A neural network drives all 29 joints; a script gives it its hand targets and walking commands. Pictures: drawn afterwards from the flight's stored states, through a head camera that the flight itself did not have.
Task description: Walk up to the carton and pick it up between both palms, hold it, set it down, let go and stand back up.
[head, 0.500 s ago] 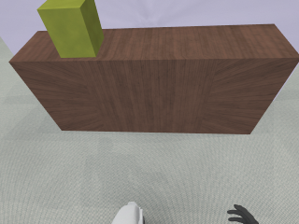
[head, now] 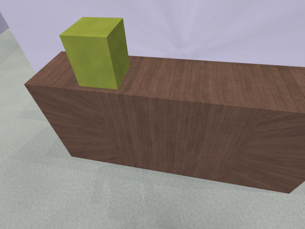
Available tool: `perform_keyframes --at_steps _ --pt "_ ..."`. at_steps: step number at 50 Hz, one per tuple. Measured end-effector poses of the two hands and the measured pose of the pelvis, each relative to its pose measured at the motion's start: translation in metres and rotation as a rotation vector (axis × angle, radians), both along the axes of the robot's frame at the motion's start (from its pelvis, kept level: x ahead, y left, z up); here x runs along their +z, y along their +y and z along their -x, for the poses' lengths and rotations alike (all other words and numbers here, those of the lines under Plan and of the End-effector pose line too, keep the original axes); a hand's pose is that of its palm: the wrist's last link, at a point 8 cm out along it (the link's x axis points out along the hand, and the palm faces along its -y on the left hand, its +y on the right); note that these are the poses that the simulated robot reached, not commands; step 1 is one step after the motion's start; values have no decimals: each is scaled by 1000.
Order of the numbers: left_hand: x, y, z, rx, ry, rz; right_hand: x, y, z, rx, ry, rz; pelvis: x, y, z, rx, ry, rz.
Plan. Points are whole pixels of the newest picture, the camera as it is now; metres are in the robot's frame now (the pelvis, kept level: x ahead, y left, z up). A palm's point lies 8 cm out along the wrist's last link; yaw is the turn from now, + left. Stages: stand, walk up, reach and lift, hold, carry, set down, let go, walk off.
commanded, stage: walk up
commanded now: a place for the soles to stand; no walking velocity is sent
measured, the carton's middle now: (100, 53) +0.87 +0.23 +0.06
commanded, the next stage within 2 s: none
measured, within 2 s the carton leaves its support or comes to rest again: neither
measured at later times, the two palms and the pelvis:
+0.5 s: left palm out of the picture +0.16 +0.34 -0.12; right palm (193, 165) +0.35 -0.13 -0.11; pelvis +0.20 +0.09 +0.00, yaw +10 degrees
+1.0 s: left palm (30, 180) +0.33 +0.43 -0.11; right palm (168, 143) +0.46 -0.05 -0.13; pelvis +0.34 +0.18 +0.00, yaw +9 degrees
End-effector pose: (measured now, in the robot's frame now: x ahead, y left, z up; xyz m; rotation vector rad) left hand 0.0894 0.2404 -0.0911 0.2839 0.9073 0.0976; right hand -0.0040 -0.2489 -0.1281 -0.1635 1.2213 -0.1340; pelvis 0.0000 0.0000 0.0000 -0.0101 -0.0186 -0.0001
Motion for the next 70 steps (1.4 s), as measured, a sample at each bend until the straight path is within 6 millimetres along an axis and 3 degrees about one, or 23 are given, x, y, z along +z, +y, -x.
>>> perform_keyframes --at_steps 3,9,15,18,20,23,29,32,35,39,46,53,59,64,70 --pt "4 5 7 105 46 -4 1 -1 -45 80 5 -2 6 3 -25 32 -2 10" --pt "11 19 32 227 194 -9 17 14 -156 191 -72 -6 21 16 -73 94 -4 6" --pt "-5 42 42 309 354 19 22 69 -267 298 -165 -41 14 42 -123 149 -18 20" --pt "-23 61 31 331 413 34 18 102 -317 335 -217 -36 1 63 -154 163 -22 26" --pt "-35 76 16 325 440 45 13 116 -339 327 -240 -17 -8 76 -169 177 -29 4" --pt "-36 94 -28 299 398 49 16 123 -349 272 -216 7 -5 85 -187 180 -30 -11" --pt "-11 112 -137 216 215 38 30 116 -348 203 -154 40 14 98 -230 156 -6 -14" --pt "-3 113 -179 199 150 30 23 112 -348 181 -107 31 14 102 -253 150 -6 -14" --pt "-7 115 -209 206 93 0 3 109 -354 185 -48 16 2 104 -277 153 -6 -26" --pt "-5 121 -219 281 123 -11 -8 120 -373 206 30 7 3 118 -301 159 -9 -3" --pt "-3 153 -228 301 219 7 0 162 -429 235 6 7 12 152 -333 164 -18 -7" --pt "-25 211 -261 288 260 13 9 212 -480 234 -100 28 3 186 -348 149 -30 -19" --pt "-18 224 -293 240 225 14 27 232 -508 229 -188 32 11 196 -351 123 -22 -9" --pt "-16 216 -302 203 202 38 30 232 -517 212 -231 14 11 198 -349 113 -26 -11" --pt "-11 209 -309 175 194 70 30 227 -494 189 -193 17 18 203 -349 103 -26 -11"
